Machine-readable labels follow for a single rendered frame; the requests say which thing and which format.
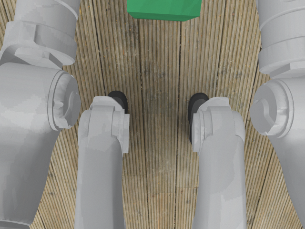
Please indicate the right robot forearm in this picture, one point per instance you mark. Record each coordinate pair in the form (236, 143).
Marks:
(282, 26)

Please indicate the left robot upper arm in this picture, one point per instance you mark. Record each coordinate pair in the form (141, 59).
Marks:
(36, 103)

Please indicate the carton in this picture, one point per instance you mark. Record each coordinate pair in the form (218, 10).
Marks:
(167, 10)

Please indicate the left robot forearm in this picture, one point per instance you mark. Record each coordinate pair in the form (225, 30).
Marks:
(42, 33)

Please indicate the robot shin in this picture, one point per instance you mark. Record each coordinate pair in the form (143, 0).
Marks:
(238, 120)
(83, 128)

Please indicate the right robot shin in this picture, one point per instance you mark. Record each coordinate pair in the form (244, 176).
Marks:
(238, 120)

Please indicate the right robot upper arm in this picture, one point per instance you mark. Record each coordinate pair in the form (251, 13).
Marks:
(278, 111)

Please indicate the left robot shin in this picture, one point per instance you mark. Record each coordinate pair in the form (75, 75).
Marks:
(83, 128)

